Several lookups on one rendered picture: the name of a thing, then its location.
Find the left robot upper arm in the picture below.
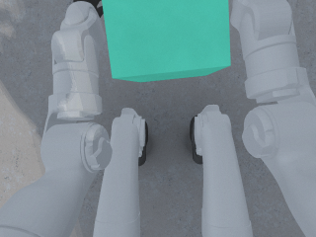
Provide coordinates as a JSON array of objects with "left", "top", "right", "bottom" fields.
[{"left": 0, "top": 121, "right": 113, "bottom": 237}]

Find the right robot upper arm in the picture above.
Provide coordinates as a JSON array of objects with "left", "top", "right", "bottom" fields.
[{"left": 242, "top": 101, "right": 316, "bottom": 237}]

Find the robot left hand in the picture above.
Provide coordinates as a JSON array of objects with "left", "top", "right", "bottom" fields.
[{"left": 73, "top": 0, "right": 104, "bottom": 18}]

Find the robot right forearm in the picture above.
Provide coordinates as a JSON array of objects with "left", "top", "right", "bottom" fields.
[{"left": 230, "top": 0, "right": 316, "bottom": 107}]

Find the carton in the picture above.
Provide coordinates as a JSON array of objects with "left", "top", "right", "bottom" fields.
[{"left": 102, "top": 0, "right": 231, "bottom": 83}]

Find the robot right foot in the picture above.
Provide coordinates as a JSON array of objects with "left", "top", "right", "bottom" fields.
[{"left": 190, "top": 116, "right": 203, "bottom": 165}]

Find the robot left forearm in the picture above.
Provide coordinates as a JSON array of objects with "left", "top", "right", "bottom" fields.
[{"left": 40, "top": 1, "right": 107, "bottom": 161}]

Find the left robot shin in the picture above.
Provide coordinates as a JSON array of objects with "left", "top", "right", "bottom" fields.
[{"left": 111, "top": 108, "right": 143, "bottom": 157}]

